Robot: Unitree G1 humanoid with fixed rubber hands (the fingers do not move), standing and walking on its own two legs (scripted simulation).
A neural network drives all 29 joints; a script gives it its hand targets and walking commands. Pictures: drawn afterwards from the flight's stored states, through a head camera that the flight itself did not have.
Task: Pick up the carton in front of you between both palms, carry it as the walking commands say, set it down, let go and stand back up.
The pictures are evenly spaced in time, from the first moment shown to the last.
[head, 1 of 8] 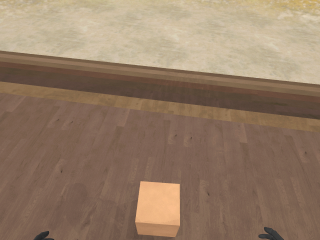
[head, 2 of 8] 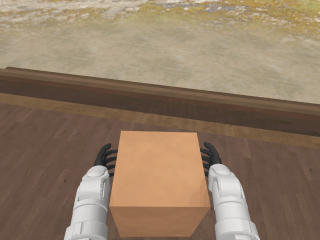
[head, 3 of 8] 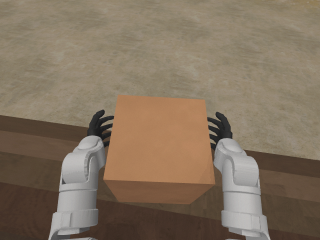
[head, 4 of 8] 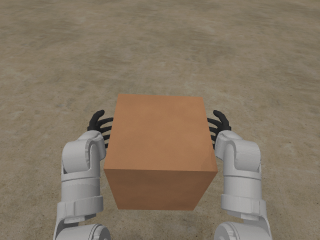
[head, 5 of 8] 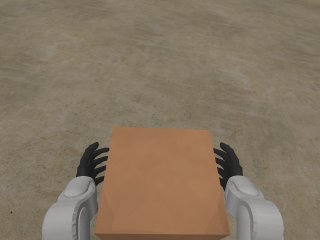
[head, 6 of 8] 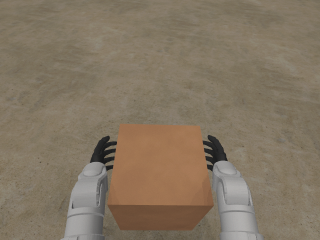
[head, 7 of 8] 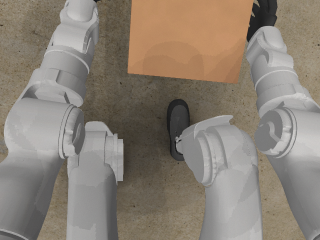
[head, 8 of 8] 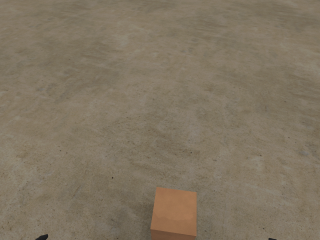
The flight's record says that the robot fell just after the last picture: no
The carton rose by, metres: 0.69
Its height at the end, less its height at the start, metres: -1.02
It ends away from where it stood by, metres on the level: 7.41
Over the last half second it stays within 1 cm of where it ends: yes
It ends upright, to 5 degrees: yes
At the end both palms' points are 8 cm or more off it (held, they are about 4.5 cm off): yes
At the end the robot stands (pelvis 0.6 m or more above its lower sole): yes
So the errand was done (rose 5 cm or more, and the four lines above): yes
